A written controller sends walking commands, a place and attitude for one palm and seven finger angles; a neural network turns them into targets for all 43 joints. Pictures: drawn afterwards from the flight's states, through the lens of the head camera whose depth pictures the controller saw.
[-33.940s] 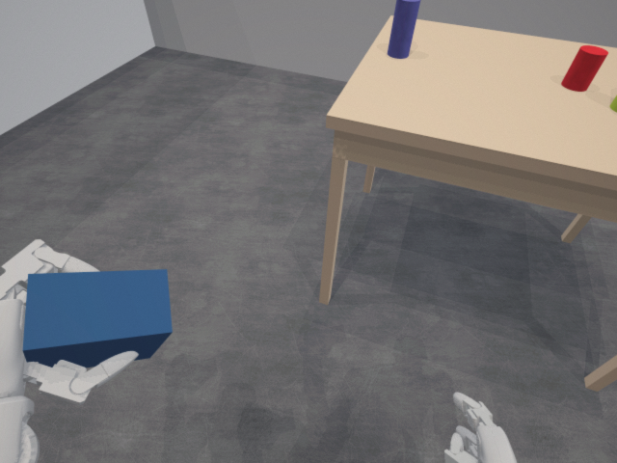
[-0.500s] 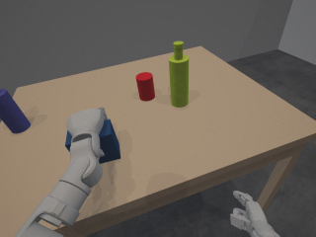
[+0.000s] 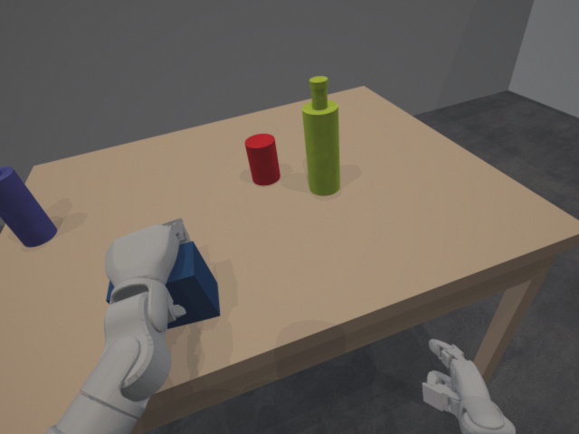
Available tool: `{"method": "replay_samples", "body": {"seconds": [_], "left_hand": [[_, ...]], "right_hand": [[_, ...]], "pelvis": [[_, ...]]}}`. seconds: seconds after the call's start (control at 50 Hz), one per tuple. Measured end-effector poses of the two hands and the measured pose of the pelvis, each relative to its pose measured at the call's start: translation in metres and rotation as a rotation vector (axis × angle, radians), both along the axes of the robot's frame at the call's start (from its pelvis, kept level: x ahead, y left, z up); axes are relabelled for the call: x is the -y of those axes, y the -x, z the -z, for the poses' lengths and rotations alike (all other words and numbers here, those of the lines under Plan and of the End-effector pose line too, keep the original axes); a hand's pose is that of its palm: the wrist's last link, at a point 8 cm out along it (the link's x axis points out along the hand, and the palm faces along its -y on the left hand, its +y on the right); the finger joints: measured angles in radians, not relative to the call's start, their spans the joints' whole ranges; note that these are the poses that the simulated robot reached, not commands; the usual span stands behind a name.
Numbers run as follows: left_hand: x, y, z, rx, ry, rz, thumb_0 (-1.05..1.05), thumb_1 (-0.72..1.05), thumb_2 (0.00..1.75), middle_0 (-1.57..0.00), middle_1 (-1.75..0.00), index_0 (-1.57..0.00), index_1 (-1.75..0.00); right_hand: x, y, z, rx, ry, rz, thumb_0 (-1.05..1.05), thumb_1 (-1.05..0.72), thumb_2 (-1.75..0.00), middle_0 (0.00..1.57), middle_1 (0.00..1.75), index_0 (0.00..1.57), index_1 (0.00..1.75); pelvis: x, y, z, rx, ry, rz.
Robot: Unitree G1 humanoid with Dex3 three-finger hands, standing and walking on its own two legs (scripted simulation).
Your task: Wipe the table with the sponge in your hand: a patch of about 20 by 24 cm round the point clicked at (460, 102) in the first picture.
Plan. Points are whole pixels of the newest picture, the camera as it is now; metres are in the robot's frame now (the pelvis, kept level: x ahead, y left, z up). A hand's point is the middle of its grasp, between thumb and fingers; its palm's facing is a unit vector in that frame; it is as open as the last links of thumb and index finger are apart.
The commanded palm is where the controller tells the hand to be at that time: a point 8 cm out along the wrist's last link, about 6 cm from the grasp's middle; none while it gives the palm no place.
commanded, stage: slide back across to the middle lane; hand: left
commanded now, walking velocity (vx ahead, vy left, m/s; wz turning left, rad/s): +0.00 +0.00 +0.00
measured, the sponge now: (173, 296) +0.28 +0.22 +0.08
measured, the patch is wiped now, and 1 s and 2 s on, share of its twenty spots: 1.00 1.00 1.00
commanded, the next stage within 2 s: wipe forward along the middle lane in 0.72 s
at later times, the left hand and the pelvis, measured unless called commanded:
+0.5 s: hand (140, 286) +0.25 +0.23 +0.13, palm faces +0.17 -0.21 -0.96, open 10.2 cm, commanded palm +0.21 +0.24 +0.19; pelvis -0.01 +0.01 +0.00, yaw -1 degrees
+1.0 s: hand (110, 294) +0.25 +0.28 +0.13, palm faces +0.08 -0.09 -0.99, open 10.2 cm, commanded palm +0.22 +0.28 +0.19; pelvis -0.02 +0.02 +0.00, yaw +1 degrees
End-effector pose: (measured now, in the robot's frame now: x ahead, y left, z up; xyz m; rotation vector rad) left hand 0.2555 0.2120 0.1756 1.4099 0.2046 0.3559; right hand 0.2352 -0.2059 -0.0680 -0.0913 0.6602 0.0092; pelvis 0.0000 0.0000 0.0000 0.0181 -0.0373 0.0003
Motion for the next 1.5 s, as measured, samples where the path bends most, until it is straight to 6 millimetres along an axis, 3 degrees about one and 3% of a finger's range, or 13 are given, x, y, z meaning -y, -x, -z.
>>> {"method": "replay_samples", "body": {"seconds": [0.18, 0.36, 0.66, 0.88, 0.98, 1.18, 1.5], "left_hand": [[0.002, 0.016, -0.001, 0.035, 0.031, 0.037, 0.0, -0.51, 1.08, -0.67, -1.39, -0.7, -1.37], [-0.008, 0.02, -0.004, 0.051, 0.078, 0.06, 0.0, -0.52, 1.08, -0.69, -1.37, -0.72, -1.34], [-0.043, 0.04, -0.01, 0.042, 0.068, -0.006, 0.0, -0.53, 1.08, -0.71, -1.35, -0.74, -1.33], [-0.06, 0.042, -0.006, -0.012, 0.017, -0.04, 0.0, -0.54, 1.08, -0.71, -1.34, -0.74, -1.32], [-0.061, 0.036, -0.003, -0.038, -0.014, -0.046, 0.0, -0.54, 1.08, -0.71, -1.34, -0.74, -1.32], [-0.073, 0.005, -0.004, -0.089, -0.047, -0.076, 0.0, -0.54, 1.08, -0.72, -1.34, -0.75, -1.32], [-0.091, -0.022, -0.002, -0.126, -0.059, -0.079, 0.0, -0.54, 1.08, -0.72, -1.35, -0.74, -1.33]], "right_hand": [[-0.006, 0.004, -0.005, 0.024, -0.003, 0.002, 0.01, -0.91, -0.9, 0.2, 0.3, 0.17, 0.29], [-0.013, 0.008, -0.011, 0.04, 0.024, 0.007, 0.01, -0.9, -0.9, 0.2, 0.3, 0.17, 0.29], [-0.016, 0.009, -0.012, 0.051, 0.05, 0.005, 0.01, -0.9, -0.9, 0.2, 0.3, 0.17, 0.29], [-0.018, 0.01, -0.011, 0.061, 0.06, 0.002, 0.01, -0.9, -0.9, 0.2, 0.3, 0.16, 0.28], [-0.017, 0.01, -0.01, 0.068, 0.067, -0.001, 0.01, -0.9, -0.9, 0.2, 0.3, 0.16, 0.29], [-0.018, 0.011, -0.008, 0.058, 0.074, -0.012, 0.01, -0.9, -0.9, 0.2, 0.3, 0.18, 0.3], [-0.007, 0.027, 0.011, -0.056, 0.103, 0.012, 0.01, -0.9, -0.9, 0.2, 0.3, 0.2, 0.3]], "pelvis": [[-0.006, 0.005, 0.0, 0.01, 0.002, 0.005], [-0.011, 0.009, -0.001, 0.022, 0.005, 0.009], [-0.017, 0.012, -0.002, 0.029, 0.009, 0.004], [-0.018, 0.014, -0.002, 0.026, 0.01, -0.002], [-0.017, 0.016, -0.003, 0.026, 0.01, -0.012], [-0.014, 0.016, -0.003, 0.011, 0.01, -0.02], [-0.017, 0.007, -0.003, -0.016, 0.017, -0.028]]}}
